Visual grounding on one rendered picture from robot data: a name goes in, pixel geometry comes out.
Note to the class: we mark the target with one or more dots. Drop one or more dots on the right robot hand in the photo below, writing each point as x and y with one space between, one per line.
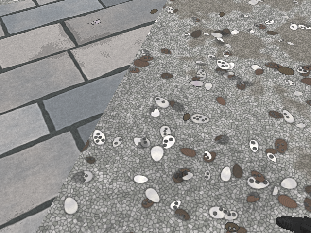
294 223

